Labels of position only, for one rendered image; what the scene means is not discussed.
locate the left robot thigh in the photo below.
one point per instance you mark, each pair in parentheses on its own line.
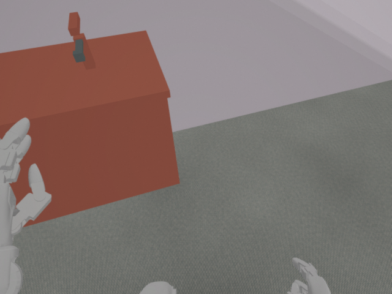
(159,287)

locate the tap lever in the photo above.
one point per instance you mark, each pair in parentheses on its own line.
(78,53)

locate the robot left hand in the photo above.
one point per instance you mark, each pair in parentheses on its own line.
(13,147)

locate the counter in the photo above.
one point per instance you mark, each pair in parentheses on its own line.
(100,129)

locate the robot left forearm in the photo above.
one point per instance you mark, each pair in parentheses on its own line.
(11,275)

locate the robot right hand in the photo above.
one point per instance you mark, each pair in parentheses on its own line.
(315,283)

